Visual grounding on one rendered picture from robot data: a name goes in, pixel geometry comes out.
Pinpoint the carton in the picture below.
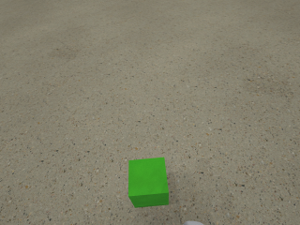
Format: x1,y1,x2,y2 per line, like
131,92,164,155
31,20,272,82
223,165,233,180
128,157,169,208

